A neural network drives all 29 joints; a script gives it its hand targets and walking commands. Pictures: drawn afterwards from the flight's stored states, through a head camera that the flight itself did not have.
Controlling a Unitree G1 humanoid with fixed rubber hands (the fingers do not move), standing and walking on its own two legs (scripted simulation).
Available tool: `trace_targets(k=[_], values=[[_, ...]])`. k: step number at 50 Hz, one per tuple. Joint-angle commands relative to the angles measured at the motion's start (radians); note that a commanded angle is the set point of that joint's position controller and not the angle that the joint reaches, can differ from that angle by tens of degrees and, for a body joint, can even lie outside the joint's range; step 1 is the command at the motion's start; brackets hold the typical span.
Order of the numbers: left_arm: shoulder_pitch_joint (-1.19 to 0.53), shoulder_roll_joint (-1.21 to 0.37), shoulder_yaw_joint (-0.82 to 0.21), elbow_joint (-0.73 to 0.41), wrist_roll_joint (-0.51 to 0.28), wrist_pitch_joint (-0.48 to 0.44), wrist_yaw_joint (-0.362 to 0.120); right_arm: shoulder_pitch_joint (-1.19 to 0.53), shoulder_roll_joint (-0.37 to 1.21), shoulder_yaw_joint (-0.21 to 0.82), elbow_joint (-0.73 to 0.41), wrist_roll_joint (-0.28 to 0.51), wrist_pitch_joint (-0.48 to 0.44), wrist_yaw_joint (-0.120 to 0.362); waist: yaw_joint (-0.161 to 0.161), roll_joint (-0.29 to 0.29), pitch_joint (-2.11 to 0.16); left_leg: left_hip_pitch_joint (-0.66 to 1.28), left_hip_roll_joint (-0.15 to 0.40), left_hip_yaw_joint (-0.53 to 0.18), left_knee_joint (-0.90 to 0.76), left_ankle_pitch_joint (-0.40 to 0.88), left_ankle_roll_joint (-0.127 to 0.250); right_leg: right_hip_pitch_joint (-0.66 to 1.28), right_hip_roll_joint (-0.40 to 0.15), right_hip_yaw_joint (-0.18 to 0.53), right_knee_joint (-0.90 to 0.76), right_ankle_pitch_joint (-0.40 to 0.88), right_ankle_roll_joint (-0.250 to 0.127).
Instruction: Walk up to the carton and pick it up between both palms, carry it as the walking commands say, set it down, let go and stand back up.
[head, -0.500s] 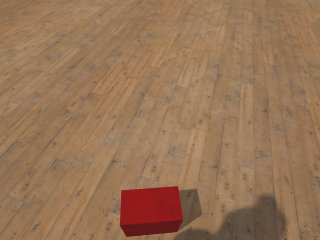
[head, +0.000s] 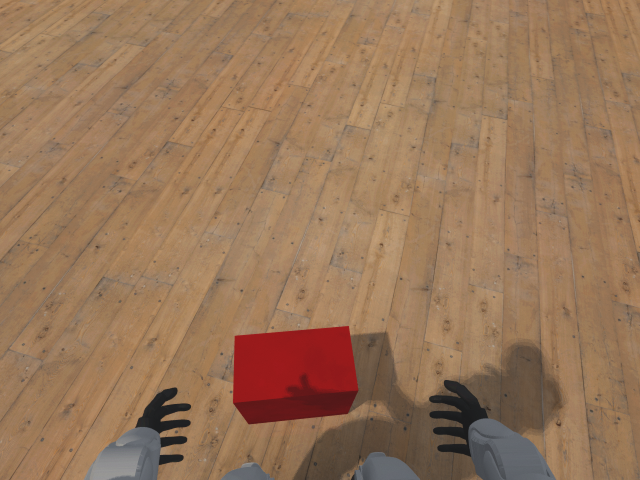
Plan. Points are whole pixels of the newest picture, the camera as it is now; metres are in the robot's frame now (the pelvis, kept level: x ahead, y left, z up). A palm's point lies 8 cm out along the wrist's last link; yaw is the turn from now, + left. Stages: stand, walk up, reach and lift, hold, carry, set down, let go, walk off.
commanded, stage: reach and lift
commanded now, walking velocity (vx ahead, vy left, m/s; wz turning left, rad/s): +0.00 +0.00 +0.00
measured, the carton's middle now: (295, 378) +0.39 +0.04 -0.61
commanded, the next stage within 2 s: none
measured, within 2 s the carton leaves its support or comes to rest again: neither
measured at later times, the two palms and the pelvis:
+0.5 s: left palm (140, 422) +0.22 +0.25 -0.14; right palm (461, 416) +0.20 -0.21 -0.14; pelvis -0.02 -0.01 -0.05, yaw +1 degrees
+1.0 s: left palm (166, 334) +0.36 +0.25 -0.18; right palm (427, 317) +0.38 -0.21 -0.18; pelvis -0.05 +0.01 -0.09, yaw +2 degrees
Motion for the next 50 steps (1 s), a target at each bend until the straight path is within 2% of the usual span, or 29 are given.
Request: trace_targets(k=[1,7,9,10,11,13,14,15,16,19,23,25,26,27,28,30,32,33,34,36,38,39,40,42,43,45,46,47,50], values=[[0.112,0.019,0.093,-0.074,0.092,-0.063,-0.04,0.018,-0.054,-0.077,-0.135,-0.077,-0.063,0.015,0.023,0.047,-0.07,-0.066,-0.036,-0.029,-0.041,0.106,0.008,0.052,0.06,-0.019,-0.05,0.084,-0.046],[-0.082,0.146,0.106,-0.262,0.074,-0.24,-0.074,-0.024,-0.004,-0.111,-0.17,-0.068,-0.198,-0.015,-0.04,-0.008,-0.321,-0.105,-0.051,-0.053,0.153,0.221,0.007,0.06,0.035,0.009,0.135,0.335,-0.016],[-0.176,0.174,0.112,-0.359,0.015,-0.296,-0.073,-0.14,0.012,-0.062,-0.253,0.03,-0.26,-0.024,0.049,0.053,-0.485,-0.085,-0.043,-0.043,0.22,0.36,0.001,-0.021,0.05,0.007,0.194,0.373,-0.006],[-0.127,0.179,0.133,-0.29,0.014,-0.296,-0.059,-0.068,-0.05,-0.083,-0.221,0.004,-0.266,-0.028,-0.004,0.011,-0.55,-0.042,-0.033,-0.054,0.248,0.448,0.009,-0.024,0.049,0.001,0.219,0.453,0.001],[-0.086,0.188,0.122,-0.274,0.015,-0.297,-0.055,-0.017,-0.02,-0.092,-0.17,0.01,-0.263,-0.03,0.02,0.102,-0.63,-0.029,-0.055,-0.075,0.247,0.52,-0.009,-0.003,0.042,0.008,0.213,0.518,-0.009],[-0.054,0.166,0.067,-0.198,-0.021,-0.26,-0.065,-0.013,-0.043,-0.084,-0.178,0.021,-0.241,-0.019,0.012,0.026,-0.557,-0.145,-0.051,-0.059,0.242,0.3,0.007,-0.04,0.041,0.009,0.21,0.399,-0.004],[0.012,0.2,0.078,-0.205,-0.012,-0.237,-0.076,0.099,-0.022,-0.088,-0.128,0.039,-0.214,-0.04,-0.033,0.06,-0.582,-0.138,-0.063,-0.042,0.216,0.275,0.01,-0.015,0.054,0.006,0.213,0.393,0.007],[-0.044,0.158,0.073,-0.259,-0.041,-0.227,-0.08,0.01,-0.045,-0.071,-0.193,0.047,-0.209,-0.034,0.002,0.069,-0.588,-0.166,-0.067,-0.051,0.23,0.33,0.002,-0.012,0.051,0.044,0.221,0.429,-0.009],[0.043,0.212,0.083,-0.159,-0.013,-0.212,-0.092,0.082,-0.029,-0.079,-0.195,0.048,-0.206,-0.045,-0.031,0.032,-0.646,-0.126,-0.084,-0.054,0.219,0.328,0.007,0.015,0.047,0.049,0.205,0.534,-0.006],[-0.121,0.187,0.123,-0.105,-0.021,-0.227,-0.101,-0.117,-0.045,-0.116,-0.169,0.017,-0.218,-0.055,0.015,0.071,-0.472,-0.281,-0.071,-0.025,0.19,0.145,0.012,-0.054,0.041,0.031,0.152,0.238,-0.016],[-0.273,0.18,0.139,-0.04,-0.022,-0.223,-0.121,-0.284,-0.031,-0.082,-0.167,0.022,-0.193,-0.04,0.021,-0.016,-0.232,-0.421,-0.057,-0.007,0.205,-0.13,0.024,-0.152,0.048,0.019,0.139,-0.196,-0.01],[-0.407,0.219,0.187,-0.034,-0.007,-0.238,-0.106,-0.403,-0.075,-0.104,-0.129,-0.016,-0.212,-0.039,0.044,-0.013,-0.23,-0.356,-0.043,-0.013,0.204,-0.146,0.032,-0.263,0.051,-0.02,0.175,-0.236,0.008],[-0.502,0.222,0.213,-0.132,-0.008,-0.241,-0.098,-0.475,-0.096,-0.145,-0.135,-0.01,-0.203,-0.03,0.024,-0.049,-0.305,-0.412,-0.052,0.012,0.224,-0.163,0.016,-0.167,0.056,0.003,0.179,-0.233,0.005],[-0.604,0.224,0.179,0.01,-0.058,-0.226,-0.098,-0.683,-0.163,-0.144,-0.173,-0.004,-0.216,-0.036,-0.021,-0.053,-0.295,-0.446,-0.036,-0.012,0.234,-0.168,0.03,-0.256,0.049,-0.028,0.197,-0.265,0.004],[-0.619,0.25,0.166,0.063,-0.036,-0.225,-0.095,-0.668,-0.06,-0.089,-0.084,0.037,-0.198,-0.036,0.029,-0.019,-0.237,-0.465,-0.059,-0.008,0.234,-0.187,0.041,-0.296,0.038,-0.035,0.182,-0.274,0.005],[-0.718,0.254,0.183,-0.022,-0.044,-0.231,-0.082,-0.725,-0.133,-0.149,-0.083,0.044,-0.21,-0.028,0.015,-0.002,-0.312,-0.393,-0.047,-0.045,0.213,-0.215,0.022,-0.315,0.055,-0.032,0.223,-0.29,0.003],[-0.777,0.245,0.156,-0.05,-0.089,-0.223,-0.045,-0.832,-0.197,-0.198,-0.075,0.066,-0.209,-0.017,-0.026,-0.008,-0.519,-0.308,-0.049,-0.047,0.205,-0.199,0.017,-0.308,0.084,-0.065,0.253,-0.206,0.0],[-0.915,0.183,0.093,-0.118,-0.102,-0.212,-0.035,-0.879,-0.244,-0.237,-0.068,0.099,-0.221,-0.007,-0.029,0.185,-0.621,-0.178,-0.023,-0.094,0.204,-0.23,-0.009,-0.443,0.069,-0.063,0.307,-0.197,-0.024],[-0.967,0.224,0.136,-0.064,-0.121,-0.224,-0.004,-0.94,-0.263,-0.219,-0.009,0.105,-0.235,0.001,-0.017,0.098,-0.613,-0.203,-0.03,-0.071,0.247,-0.221,-0.005,-0.464,0.06,-0.063,0.297,-0.216,-0.022],[-0.912,0.263,0.16,0.048,-0.104,-0.2,-0.006,-0.922,-0.31,-0.235,0.074,0.079,-0.237,-0.011,0.016,0.144,-0.732,-0.131,-0.031,-0.065,0.222,-0.205,-0.011,-0.499,0.071,-0.088,0.306,-0.179,-0.003],[-1.023,0.271,0.141,-0.078,-0.132,-0.24,0.031,-0.921,-0.355,-0.279,0.095,0.094,-0.268,-0.005,-0.021,0.162,-0.893,-0.087,-0.036,-0.07,0.265,-0.11,-0.044,-0.507,0.077,-0.072,0.323,-0.1,-0.014],[-0.947,0.24,0.136,0.023,-0.113,-0.229,0.027,-0.924,-0.303,-0.252,0.112,0.1,-0.274,0.009,-0.042,0.08,-0.849,-0.134,-0.041,-0.075,0.304,-0.076,-0.02,-0.513,0.072,-0.064,0.328,-0.109,-0.017],[-0.842,0.252,0.166,0.077,-0.051,-0.242,0.033,-0.858,-0.321,-0.278,0.163,0.074,-0.288,0.013,0.021,0.105,-0.838,-0.149,-0.047,-0.077,0.3,-0.008,-0.03,-0.535,0.089,-0.078,0.342,-0.075,-0.002],[-0.945,0.272,0.164,0.047,-0.089,-0.289,0.032,-0.916,-0.321,-0.281,0.157,0.053,-0.331,0.016,-0.037,0.024,-0.879,-0.152,-0.041,-0.111,0.312,0.028,-0.032,-0.548,0.098,-0.086,0.364,-0.035,0.006],[-0.946,0.251,0.17,0.062,-0.054,-0.315,0.026,-0.937,-0.305,-0.293,0.169,0.066,-0.35,0.019,0.026,0.1,-0.831,-0.261,-0.058,-0.061,0.303,0.051,-0.042,-0.543,0.092,-0.057,0.333,-0.034,-0.009],[-0.922,0.23,0.155,0.125,-0.071,-0.344,0.02,-0.951,-0.269,-0.253,0.211,0.087,-0.391,0.027,0.009,0.069,-0.783,-0.271,-0.033,-0.095,0.328,0.139,-0.024,-0.609,0.08,-0.053,0.356,0.01,-0.009],[-0.925,0.212,0.158,0.046,-0.081,-0.365,0.021,-0.927,-0.356,-0.313,0.211,0.034,-0.414,0.026,-0.044,0.037,-0.891,-0.256,-0.043,-0.087,0.355,0.249,-0.031,-0.539,0.085,-0.066,0.36,0.115,0.004],[-0.96,0.218,0.166,0.195,-0.099,-0.382,0.006,-0.982,-0.312,-0.294,0.241,0.049,-0.427,0.022,-0.043,0.022,-0.708,-0.375,-0.028,-0.09,0.339,0.139,-0.025,-0.636,0.075,-0.045,0.348,0.016,-0.012],[-0.964,0.247,0.218,0.129,-0.086,-0.439,-0.01,-1.039,-0.329,-0.291,0.179,0.084,-0.473,0.03,0.03,0.034,-0.824,-0.493,-0.062,-0.044,0.37,0.303,-0.028,-0.501,0.082,-0.003,0.369,0.265,-0.008]])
